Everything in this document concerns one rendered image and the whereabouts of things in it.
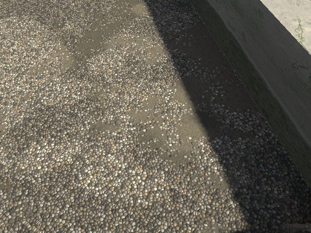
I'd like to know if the right robot hand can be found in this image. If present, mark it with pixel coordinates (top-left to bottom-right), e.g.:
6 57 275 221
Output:
278 222 311 233

